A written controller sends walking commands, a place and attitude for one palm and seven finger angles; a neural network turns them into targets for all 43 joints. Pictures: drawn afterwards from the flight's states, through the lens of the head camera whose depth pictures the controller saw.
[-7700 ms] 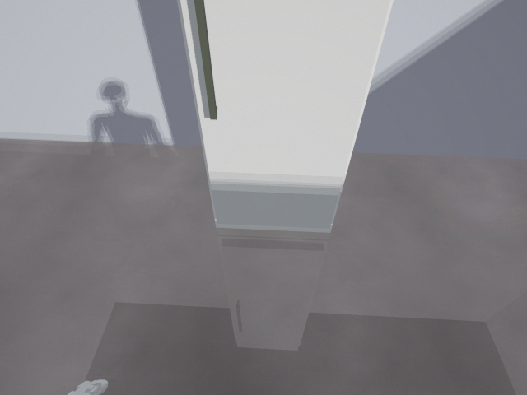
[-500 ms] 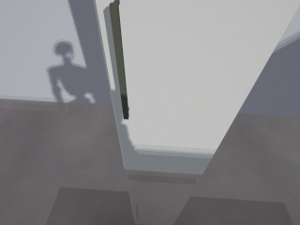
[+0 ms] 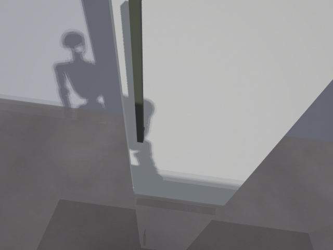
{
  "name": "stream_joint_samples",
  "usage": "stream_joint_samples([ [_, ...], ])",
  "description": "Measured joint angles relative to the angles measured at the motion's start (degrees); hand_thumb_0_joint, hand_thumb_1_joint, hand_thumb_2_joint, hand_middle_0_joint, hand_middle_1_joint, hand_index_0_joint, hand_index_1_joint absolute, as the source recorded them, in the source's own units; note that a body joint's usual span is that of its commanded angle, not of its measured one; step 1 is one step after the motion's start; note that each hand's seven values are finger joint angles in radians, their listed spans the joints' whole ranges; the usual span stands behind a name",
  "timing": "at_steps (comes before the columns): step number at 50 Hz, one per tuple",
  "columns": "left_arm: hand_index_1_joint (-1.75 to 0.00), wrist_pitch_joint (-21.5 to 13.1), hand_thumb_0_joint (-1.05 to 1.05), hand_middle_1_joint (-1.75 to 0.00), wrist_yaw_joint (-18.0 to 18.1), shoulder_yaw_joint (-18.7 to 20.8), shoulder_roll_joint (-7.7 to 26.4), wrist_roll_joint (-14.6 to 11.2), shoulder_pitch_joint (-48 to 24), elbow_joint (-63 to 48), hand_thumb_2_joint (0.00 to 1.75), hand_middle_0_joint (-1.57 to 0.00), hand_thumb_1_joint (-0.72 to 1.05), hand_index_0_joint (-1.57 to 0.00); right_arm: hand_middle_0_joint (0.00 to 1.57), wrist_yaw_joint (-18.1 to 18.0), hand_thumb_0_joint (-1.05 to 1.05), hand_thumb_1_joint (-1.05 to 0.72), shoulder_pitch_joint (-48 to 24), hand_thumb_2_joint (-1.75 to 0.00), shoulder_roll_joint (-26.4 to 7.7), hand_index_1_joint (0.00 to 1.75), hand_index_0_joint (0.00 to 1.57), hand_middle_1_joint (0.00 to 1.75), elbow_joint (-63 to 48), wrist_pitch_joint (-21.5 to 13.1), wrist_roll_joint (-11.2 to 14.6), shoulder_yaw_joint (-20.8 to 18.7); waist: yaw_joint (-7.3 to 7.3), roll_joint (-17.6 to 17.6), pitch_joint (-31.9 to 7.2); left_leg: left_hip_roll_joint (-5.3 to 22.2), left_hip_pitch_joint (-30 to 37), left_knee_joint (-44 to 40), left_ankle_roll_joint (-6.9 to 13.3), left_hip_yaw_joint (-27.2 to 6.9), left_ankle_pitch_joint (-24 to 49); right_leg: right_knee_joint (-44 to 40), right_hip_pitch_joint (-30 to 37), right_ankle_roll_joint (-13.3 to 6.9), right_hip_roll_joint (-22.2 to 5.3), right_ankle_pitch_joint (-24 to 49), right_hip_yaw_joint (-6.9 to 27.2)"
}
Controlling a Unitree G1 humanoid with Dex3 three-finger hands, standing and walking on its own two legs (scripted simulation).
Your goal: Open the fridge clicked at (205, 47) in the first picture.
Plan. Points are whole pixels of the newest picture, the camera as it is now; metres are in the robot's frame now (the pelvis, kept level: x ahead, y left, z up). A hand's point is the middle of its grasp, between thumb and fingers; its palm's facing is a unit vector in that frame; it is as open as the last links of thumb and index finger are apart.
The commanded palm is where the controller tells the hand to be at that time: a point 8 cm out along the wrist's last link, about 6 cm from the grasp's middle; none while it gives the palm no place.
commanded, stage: come to a stop and stand still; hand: left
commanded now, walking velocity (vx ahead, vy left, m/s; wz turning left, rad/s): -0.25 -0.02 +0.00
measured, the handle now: (140, 86) +0.47 +0.12 +0.14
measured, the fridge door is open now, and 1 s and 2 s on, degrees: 0 0 0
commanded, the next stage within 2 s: look again from close up in 1.74 s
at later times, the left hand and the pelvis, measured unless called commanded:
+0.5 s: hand out of the picture +0.11 +0.16 -0.16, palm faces +0.04 -0.96 -0.27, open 7.3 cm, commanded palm none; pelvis +0.03 -0.04 +0.00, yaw +1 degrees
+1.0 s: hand out of the picture -0.04 +0.18 -0.16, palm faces +0.07 -0.99 -0.14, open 7.4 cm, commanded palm none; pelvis -0.01 +0.00 +0.02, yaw +0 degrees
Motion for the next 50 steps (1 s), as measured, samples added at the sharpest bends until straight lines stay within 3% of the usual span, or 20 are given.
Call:
stream_joint_samples([
  [3, -0.30, 1.41, 0.00, -0.30, 0.56, -0.65, -0.36, -0.66, -0.64, 1.50, 0.90, -0.20, 0.91, -0.20, 0.20, -1.64, 0.01, -0.93, -1.95, -0.90, -0.10, 0.30, 0.20, 0.30, -0.11, -0.92, 0.13, 0.36, -0.22, -1.33, 0.64, -0.97, 3.18, -3.07, 1.13, 1.42, 0.53, 6.82, -2.26, 0.89, -1.28, -0.34, 0.85],
  [7, -0.30, 3.04, 0.00, -0.30, 0.58, -0.78, -0.40, -0.36, -4.40, 0.80, 0.90, -0.20, 0.91, -0.20, 0.20, -2.44, 0.02, -0.93, -3.20, -0.90, -0.61, 0.30, 0.20, 0.30, -1.21, -0.90, 0.33, 0.31, -1.18, 0.03, 2.28, -1.04, 7.07, -8.25, 1.63, 1.89, 2.80, 12.71, -7.31, 1.73, -2.14, -5.01, 0.77],
  [10, -0.30, 3.39, 0.01, -0.30, 0.47, -0.08, 0.74, -0.13, -8.59, -1.87, 0.90, -0.20, 0.91, -0.20, 0.20, -2.20, 0.01, -0.93, -3.73, -0.90, -0.36, 0.30, 0.20, 0.30, -2.05, -0.23, 0.17, 0.00, -1.79, 0.80, 4.19, -1.00, 8.23, -10.59, 1.03, 1.24, 3.60, 12.99, -11.51, 1.83, -2.85, -1.83, 0.49],
  [15, -0.30, 3.86, 0.01, -0.30, 0.44, 1.73, 4.11, 0.08, -14.00, -5.47, 0.90, -0.20, 0.93, -0.20, 0.20, -1.67, 0.00, -0.91, -4.21, -0.90, -0.08, 0.30, 0.20, 0.30, -2.31, 1.25, -0.40, -1.03, -1.62, 1.37, 6.39, -0.59, 9.01, -9.97, -0.64, 0.95, 2.76, 12.28, -15.16, 1.23, -2.80, 3.35, 0.84],
  [17, -0.30, 3.38, 0.01, -0.30, 0.17, 2.04, 4.89, 0.17, -15.04, -6.88, 0.90, -0.20, 0.93, -0.20, 0.20, -1.41, 0.00, -0.91, -4.22, -0.90, -0.66, 0.30, 0.21, 0.30, -2.44, 1.74, -0.48, -1.56, -1.44, 2.24, 6.67, 0.00, 8.51, -7.42, -1.47, 0.75, 1.18, 7.56, -13.71, 1.11, -2.72, 8.16, 0.19],
  [18, -0.30, 2.79, 0.01, -0.30, 0.04, 2.03, 5.42, 0.28, -15.07, -7.64, 0.90, -0.20, 0.93, -0.20, 0.20, -1.20, 0.00, -0.91, -3.98, -0.90, -0.92, 0.30, 0.21, 0.30, -2.63, 1.93, -0.38, -1.80, -1.37, 2.18, 6.40, 0.00, 7.57, -4.86, -1.80, 0.73, -0.06, 4.06, -12.37, 1.04, -3.19, 14.13, -0.05],
  [22, -0.30, 1.83, 0.01, -0.30, 0.31, 1.35, 5.23, 0.20, -16.72, -8.37, 0.90, -0.20, 0.92, -0.19, 0.20, -0.75, 0.00, -0.91, -5.82, -0.90, -3.07, 0.30, 0.20, 0.30, -3.59, 3.24, 0.45, -2.92, -2.06, 3.64, 6.54, -0.73, -1.04, 14.28, -1.11, -4.02, -7.62, 5.90, -12.36, -1.27, -2.87, 8.78, -1.69],
  [25, -0.30, 2.17, 0.00, -0.30, 0.34, 0.76, 4.22, 0.13, -17.49, -9.06, 0.90, -0.20, 0.92, -0.20, 0.20, -0.23, 0.00, -0.91, -7.72, -0.90, -4.17, 0.30, 0.20, 0.30, -4.18, 3.85, 0.26, -3.21, -1.68, 3.07, 6.36, -1.71, -6.11, 23.79, -1.55, -4.87, -5.94, 3.72, -11.88, -1.44, -2.85, 10.19, -1.81],
  [27, -0.30, 2.35, 0.00, -0.30, 0.30, 0.47, 3.45, 0.14, -17.61, -9.25, 0.90, -0.20, 0.92, -0.20, 0.20, 0.21, 0.00, -0.91, -8.59, -0.90, -4.65, 0.30, 0.20, 0.30, -4.68, 4.02, 0.11, -3.21, -1.30, 2.25, 5.88, -1.98, -7.81, 25.07, -2.04, -4.74, -4.11, 1.65, -11.53, -1.74, -2.93, 11.78, -1.70],
  [34, -0.30, 2.89, 0.00, -0.30, 0.08, 0.86, 3.74, 0.68, -15.63, -9.42, 0.90, -0.20, 0.93, -0.20, 0.20, 1.16, 0.00, -0.91, -9.07, -0.90, -4.85, 0.30, 0.20, 0.30, -6.20, 3.73, -0.03, -2.73, 0.60, -0.78, 3.07, -1.94, -5.42, 11.69, -2.54, -3.50, -1.89, -3.77, -11.24, -1.15, -3.80, 16.30, -1.46],
  [38, -0.30, 3.79, 0.00, -0.30, -0.14, 1.23, 4.79, 0.44, -12.98, -7.88, 0.90, -0.20, 0.92, -0.20, 0.20, 1.12, 0.00, -0.91, -7.31, -0.90, -4.24, 0.30, 0.20, 0.30, -6.69, 2.16, 0.10, -2.02, 0.75, -1.31, 0.91, -1.83, 1.62, -4.90, -1.54, -2.45, 2.80, -3.96, -11.98, 0.07, -3.60, 17.20, -1.44],
  [42, -0.30, 5.28, 0.00, -0.30, -0.52, 1.50, 5.38, 0.00, -10.65, -4.82, 0.90, -0.20, 0.92, -0.20, 0.20, 0.38, 0.00, -0.91, -4.04, -0.90, -2.10, 0.30, 0.20, 0.30, -5.70, 1.70, -0.59, -1.05, 0.02, -1.93, -0.61, -2.50, 3.54, -8.72, 0.80, -1.92, 7.67, 5.23, -14.05, 1.33, -2.89, 6.01, 1.15],
  [46, -0.30, 4.49, 0.00, -0.30, -1.29, 1.40, 4.84, 0.51, -8.03, -3.59, 0.90, -0.20, 0.92, -0.20, 0.20, -0.06, 0.00, -0.92, -0.89, -0.90, -0.89, 0.30, 0.20, 0.30, -3.48, 1.50, -0.40, -0.20, -0.04, -0.94, -1.79, -2.60, 4.95, -13.68, 1.58, -2.07, 10.18, 18.12, -15.83, 1.65, -1.65, 6.18, 3.19],
  [50, -0.30, 4.04, 0.00, -0.30, -1.49, 1.09, 4.20, 0.51, -6.19, -2.22, 0.90, -0.20, 0.91, -0.19, 0.20, -0.30, 0.00, -0.92, 0.84, -0.90, 0.67, 0.30, 0.20, 0.30, -2.14, 0.61, -0.40, 0.21, -0.62, -1.39, -1.57, -3.14, 5.19, -16.40, 1.81, -1.11, 11.74, 21.25, -14.94, 2.37, -2.30, 5.54, 2.98],
])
